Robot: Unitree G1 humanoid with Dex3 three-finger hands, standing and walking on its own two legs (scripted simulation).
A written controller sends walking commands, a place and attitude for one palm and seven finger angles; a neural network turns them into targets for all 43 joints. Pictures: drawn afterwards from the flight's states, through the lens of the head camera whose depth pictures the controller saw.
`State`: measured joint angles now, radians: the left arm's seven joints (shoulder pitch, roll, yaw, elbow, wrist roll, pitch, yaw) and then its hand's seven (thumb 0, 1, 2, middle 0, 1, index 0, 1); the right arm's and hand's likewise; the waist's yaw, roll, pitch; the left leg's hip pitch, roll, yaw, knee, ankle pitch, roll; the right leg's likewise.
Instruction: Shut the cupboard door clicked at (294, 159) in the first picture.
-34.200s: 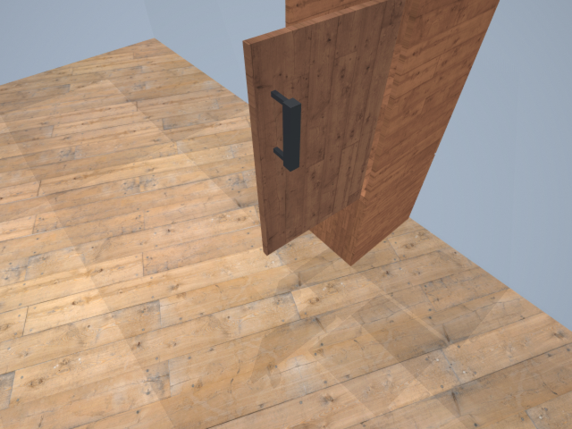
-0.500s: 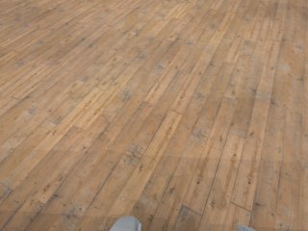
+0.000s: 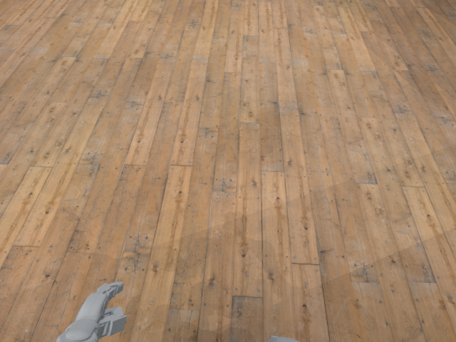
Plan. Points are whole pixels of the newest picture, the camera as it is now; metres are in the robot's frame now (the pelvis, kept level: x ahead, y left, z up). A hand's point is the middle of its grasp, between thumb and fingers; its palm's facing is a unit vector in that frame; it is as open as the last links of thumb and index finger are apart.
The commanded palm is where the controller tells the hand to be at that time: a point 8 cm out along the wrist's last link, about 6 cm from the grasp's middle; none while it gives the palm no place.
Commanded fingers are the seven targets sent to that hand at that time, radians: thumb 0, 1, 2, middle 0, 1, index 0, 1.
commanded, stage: turn to face it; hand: left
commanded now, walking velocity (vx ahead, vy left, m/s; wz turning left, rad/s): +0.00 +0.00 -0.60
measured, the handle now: out of the picture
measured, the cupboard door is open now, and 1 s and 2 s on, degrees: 62 62 62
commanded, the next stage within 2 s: none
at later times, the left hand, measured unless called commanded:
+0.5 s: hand (127, 328) +0.16 +0.21 -0.18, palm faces -0.24 -0.96 -0.17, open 7.4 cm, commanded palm none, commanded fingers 0.00 0.90 0.90 -0.20 -0.30 -0.20 -0.30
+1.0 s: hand (189, 281) +0.25 +0.09 -0.14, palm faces -0.57 -0.78 -0.26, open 7.3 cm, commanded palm none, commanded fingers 0.00 0.90 0.90 -0.20 -0.30 -0.20 -0.30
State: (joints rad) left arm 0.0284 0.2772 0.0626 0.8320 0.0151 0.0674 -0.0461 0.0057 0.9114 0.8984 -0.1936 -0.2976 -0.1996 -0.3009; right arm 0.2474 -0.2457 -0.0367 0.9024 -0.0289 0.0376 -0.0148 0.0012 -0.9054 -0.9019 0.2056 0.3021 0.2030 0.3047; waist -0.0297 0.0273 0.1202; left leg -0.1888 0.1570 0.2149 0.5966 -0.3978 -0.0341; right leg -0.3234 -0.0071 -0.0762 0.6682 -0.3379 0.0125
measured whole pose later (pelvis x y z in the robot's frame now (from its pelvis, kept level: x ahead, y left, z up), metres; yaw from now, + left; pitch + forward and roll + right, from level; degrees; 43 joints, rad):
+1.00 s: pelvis +0.03 +0.00 +0.00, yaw -34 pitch +1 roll +0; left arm 0.13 0.22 0.04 0.87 0.02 0.04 -0.01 0.00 0.91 0.90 -0.20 -0.30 -0.20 -0.30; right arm 0.21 -0.27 -0.06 0.91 -0.02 0.07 -0.01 0.00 -0.91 -0.90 0.20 0.30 0.20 0.30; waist -0.03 0.03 0.08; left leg -0.49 0.10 0.05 1.09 -0.44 -0.09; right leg -0.27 0.01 0.00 0.54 -0.29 -0.02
